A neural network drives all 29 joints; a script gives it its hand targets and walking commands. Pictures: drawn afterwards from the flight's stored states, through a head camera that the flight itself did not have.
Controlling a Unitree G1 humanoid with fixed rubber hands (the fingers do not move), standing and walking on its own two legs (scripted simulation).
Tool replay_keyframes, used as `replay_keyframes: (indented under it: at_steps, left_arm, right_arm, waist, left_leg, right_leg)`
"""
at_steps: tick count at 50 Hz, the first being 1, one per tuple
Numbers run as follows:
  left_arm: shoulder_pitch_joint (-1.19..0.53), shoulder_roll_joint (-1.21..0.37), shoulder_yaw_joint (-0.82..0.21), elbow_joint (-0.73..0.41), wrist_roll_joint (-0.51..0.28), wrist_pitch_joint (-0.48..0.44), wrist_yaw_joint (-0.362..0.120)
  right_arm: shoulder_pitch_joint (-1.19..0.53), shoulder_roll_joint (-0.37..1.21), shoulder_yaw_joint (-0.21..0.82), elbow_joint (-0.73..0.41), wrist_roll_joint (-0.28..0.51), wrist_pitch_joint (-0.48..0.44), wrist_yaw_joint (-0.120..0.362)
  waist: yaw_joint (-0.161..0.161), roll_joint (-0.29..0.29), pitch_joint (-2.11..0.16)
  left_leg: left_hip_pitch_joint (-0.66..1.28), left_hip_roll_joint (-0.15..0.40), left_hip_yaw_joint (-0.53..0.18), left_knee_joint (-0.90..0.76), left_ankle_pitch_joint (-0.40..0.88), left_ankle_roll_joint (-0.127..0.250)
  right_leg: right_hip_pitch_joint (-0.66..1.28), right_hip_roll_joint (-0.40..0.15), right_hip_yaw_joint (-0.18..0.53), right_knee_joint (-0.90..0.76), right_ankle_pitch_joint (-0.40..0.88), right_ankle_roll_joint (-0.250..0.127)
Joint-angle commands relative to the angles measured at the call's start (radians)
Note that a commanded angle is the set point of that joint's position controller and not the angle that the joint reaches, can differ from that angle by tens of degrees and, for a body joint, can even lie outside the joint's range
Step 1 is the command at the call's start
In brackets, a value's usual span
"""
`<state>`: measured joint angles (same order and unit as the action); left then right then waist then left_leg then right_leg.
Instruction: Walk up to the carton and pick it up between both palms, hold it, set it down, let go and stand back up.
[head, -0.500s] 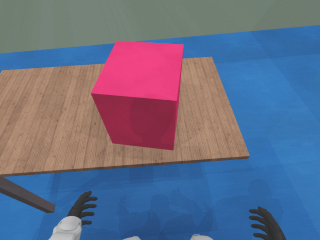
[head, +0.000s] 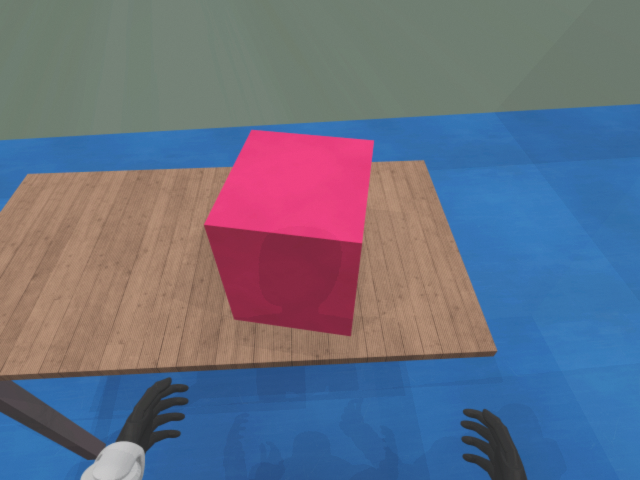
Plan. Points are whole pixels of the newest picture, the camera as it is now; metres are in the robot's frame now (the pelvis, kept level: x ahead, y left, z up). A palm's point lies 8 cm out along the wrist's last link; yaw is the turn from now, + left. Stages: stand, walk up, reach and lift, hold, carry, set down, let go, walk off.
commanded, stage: reach and lift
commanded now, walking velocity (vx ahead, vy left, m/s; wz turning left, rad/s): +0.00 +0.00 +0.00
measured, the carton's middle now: (301, 233) +0.51 +0.06 -0.01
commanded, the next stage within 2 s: none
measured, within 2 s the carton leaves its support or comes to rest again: neither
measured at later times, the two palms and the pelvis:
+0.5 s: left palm (127, 400) +0.24 +0.27 -0.03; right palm (466, 407) +0.23 -0.16 -0.04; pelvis +0.01 +0.02 -0.01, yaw +2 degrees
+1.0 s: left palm (132, 330) +0.31 +0.27 +0.02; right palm (439, 341) +0.30 -0.14 +0.00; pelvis +0.00 +0.02 -0.01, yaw +3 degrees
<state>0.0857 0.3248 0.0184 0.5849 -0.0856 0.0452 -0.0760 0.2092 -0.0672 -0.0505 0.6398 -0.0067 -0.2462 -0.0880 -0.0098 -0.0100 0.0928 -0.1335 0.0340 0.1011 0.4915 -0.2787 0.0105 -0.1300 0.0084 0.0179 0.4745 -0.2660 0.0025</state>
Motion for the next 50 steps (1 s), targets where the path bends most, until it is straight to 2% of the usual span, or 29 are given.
replay_keyframes:
  at_steps: [1,10,14,21,28,35,41,46,50]
  left_arm:
    - [-0.130,0.140,0.032,-0.092,-0.030,-0.085,-0.009]
    - [-0.181,0.155,0.014,-0.052,-0.069,-0.178,-0.042]
    - [-0.197,0.159,0.003,-0.066,-0.084,-0.210,-0.056]
    - [-0.221,0.159,-0.006,-0.091,-0.100,-0.252,-0.076]
    - [-0.307,0.179,-0.014,-0.101,-0.132,-0.301,-0.090]
    - [-0.455,0.217,-0.036,-0.051,-0.180,-0.339,-0.092]
    - [-0.567,0.236,-0.041,-0.014,-0.193,-0.311,-0.091]
    - [-0.630,0.234,-0.027,-0.010,-0.186,-0.250,-0.088]
    - [-0.693,0.228,-0.025,-0.002,-0.182,-0.205,-0.083]
  right_arm:
    - [-0.097,-0.083,-0.022,-0.101,0.019,-0.054,-0.012]
    - [-0.177,-0.065,-0.005,-0.055,0.082,-0.097,-0.039]
    - [-0.204,-0.057,0.004,-0.052,0.106,-0.119,-0.055]
    - [-0.258,-0.039,0.015,-0.053,0.135,-0.161,-0.081]
    - [-0.347,-0.012,0.020,-0.074,0.145,-0.201,-0.113]
    - [-0.478,0.019,0.041,-0.072,0.161,-0.200,-0.152]
    - [-0.583,0.008,0.046,-0.044,0.190,-0.176,-0.187]
    - [-0.642,-0.020,0.048,-0.047,0.211,-0.133,-0.204]
    - [-0.690,-0.034,0.050,-0.062,0.219,-0.087,-0.206]
  waist:
    - [0.003,0.047,-0.124]
    - [0.008,0.090,-0.127]
    - [0.001,0.098,-0.145]
    - [0.006,0.115,-0.159]
    - [0.005,0.109,-0.196]
    - [-0.004,0.112,-0.240]
    - [-0.020,0.143,-0.309]
    - [-0.024,0.146,-0.351]
    - [-0.029,0.138,-0.353]
  left_leg:
    - [0.094,-0.007,-0.023,-0.061,0.199,-0.036]
    - [0.074,0.000,-0.051,-0.028,0.270,-0.056]
    - [0.078,0.000,-0.064,-0.002,0.319,-0.065]
    - [0.080,0.005,-0.085,0.042,0.386,-0.077]
    - [0.038,0.006,-0.097,0.081,0.363,-0.074]
    - [-0.042,0.007,-0.106,0.110,0.270,-0.062]
    - [-0.011,0.009,-0.116,0.138,0.346,-0.077]
    - [0.045,0.011,-0.122,0.131,0.426,-0.086]
    - [0.056,0.011,-0.121,0.103,0.427,-0.082]
  right_leg:
    - [-0.084,0.007,-0.018,-0.113,0.125,-0.036]
    - [-0.063,0.008,-0.012,-0.103,0.122,-0.057]
    - [-0.059,0.007,-0.011,-0.092,0.151,-0.060]
    - [-0.073,0.011,-0.013,-0.073,0.153,-0.067]
    - [-0.087,0.008,-0.012,-0.035,0.136,-0.062]
    - [-0.102,-0.004,-0.007,0.019,0.094,-0.056]
    - [-0.118,0.004,-0.020,0.033,0.142,-0.052]
    - [-0.114,0.018,-0.036,0.012,0.173,-0.046]
    - [-0.097,0.021,-0.042,-0.013,0.180,-0.043]
